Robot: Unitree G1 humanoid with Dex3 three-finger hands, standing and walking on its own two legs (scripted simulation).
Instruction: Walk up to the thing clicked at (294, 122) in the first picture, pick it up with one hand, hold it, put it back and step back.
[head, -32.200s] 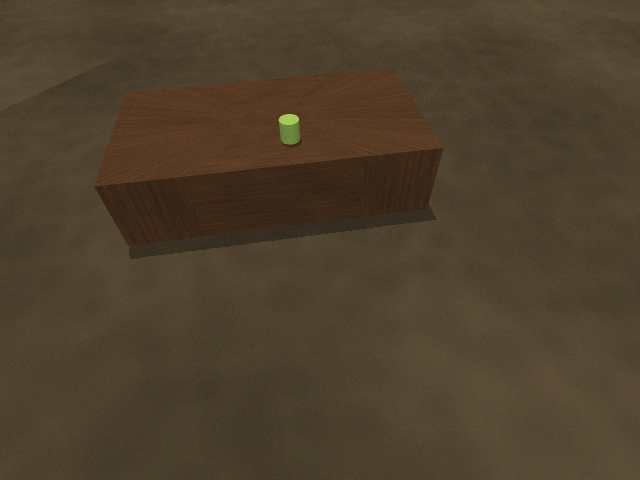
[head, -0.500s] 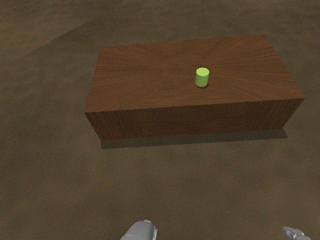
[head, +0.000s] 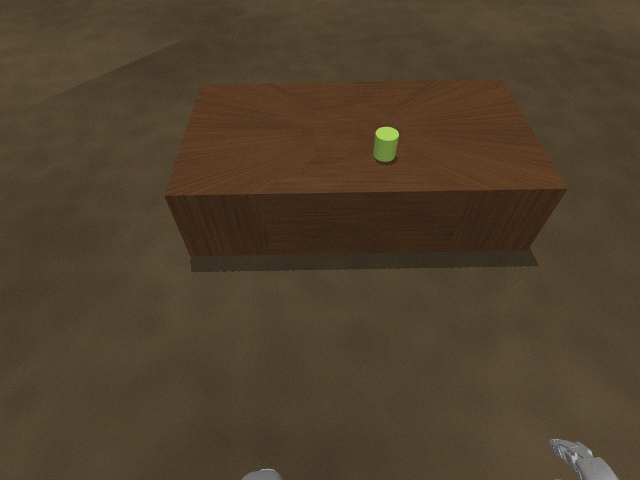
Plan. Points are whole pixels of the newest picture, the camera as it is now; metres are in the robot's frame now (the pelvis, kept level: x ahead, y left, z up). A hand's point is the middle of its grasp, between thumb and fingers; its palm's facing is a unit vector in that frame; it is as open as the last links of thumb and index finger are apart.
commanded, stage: step back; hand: right
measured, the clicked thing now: (385, 144) +1.19 -0.19 -0.38
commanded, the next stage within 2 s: stand in 0.88 s
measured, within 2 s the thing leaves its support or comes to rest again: neither
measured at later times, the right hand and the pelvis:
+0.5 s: hand out of the picture +0.10 -0.22 -0.13, palm faces -0.08 +0.93 -0.35, open 7.4 cm; pelvis +0.01 +0.02 +0.01, yaw +3 degrees
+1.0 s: hand out of the picture +0.15 -0.22 -0.13, palm faces -0.07 +0.93 -0.35, open 7.4 cm; pelvis +0.05 +0.02 +0.02, yaw +3 degrees
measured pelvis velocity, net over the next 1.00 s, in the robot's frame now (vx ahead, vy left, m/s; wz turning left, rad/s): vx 0.05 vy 0.02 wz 0.05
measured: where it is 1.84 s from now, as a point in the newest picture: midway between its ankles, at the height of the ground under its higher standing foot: outside the picture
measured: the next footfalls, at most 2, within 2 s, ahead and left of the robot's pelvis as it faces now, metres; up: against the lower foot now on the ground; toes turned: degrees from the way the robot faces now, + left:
left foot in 0.28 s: +0.07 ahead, +0.14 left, +0.00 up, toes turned +2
right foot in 0.58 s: +0.11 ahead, -0.11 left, +0.00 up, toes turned +2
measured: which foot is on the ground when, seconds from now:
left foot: down 0.00-0.00, up 0.02-0.26, down 0.28-1.00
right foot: down 0.00-0.34, up 0.36-0.56, down 0.58-1.00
